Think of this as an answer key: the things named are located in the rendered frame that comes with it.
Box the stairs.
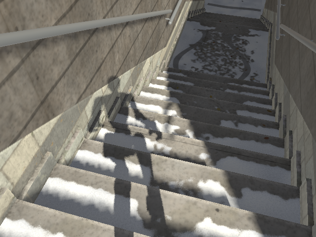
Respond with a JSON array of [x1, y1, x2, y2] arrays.
[[191, 12, 267, 29], [0, 66, 313, 237]]

